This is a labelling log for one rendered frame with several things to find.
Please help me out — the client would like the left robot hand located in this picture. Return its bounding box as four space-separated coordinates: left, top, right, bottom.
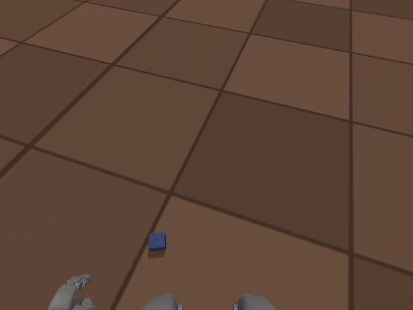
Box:
47 274 96 310

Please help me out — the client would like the small box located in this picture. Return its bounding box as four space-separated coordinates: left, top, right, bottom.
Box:
149 232 166 251

